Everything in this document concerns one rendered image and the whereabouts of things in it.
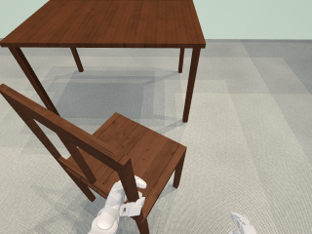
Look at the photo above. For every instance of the chair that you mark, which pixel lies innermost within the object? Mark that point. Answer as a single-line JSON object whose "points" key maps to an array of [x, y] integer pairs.
{"points": [[118, 150]]}

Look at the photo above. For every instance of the left robot forearm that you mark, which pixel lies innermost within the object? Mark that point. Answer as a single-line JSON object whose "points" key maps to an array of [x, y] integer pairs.
{"points": [[106, 222]]}

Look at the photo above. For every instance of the left robot hand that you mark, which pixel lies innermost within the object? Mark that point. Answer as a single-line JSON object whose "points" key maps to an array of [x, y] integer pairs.
{"points": [[117, 197]]}

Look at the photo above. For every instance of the right robot hand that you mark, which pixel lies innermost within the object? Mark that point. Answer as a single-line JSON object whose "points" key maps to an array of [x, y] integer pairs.
{"points": [[243, 223]]}

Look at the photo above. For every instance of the table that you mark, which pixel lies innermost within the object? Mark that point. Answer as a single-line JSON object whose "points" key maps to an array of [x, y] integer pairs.
{"points": [[146, 24]]}

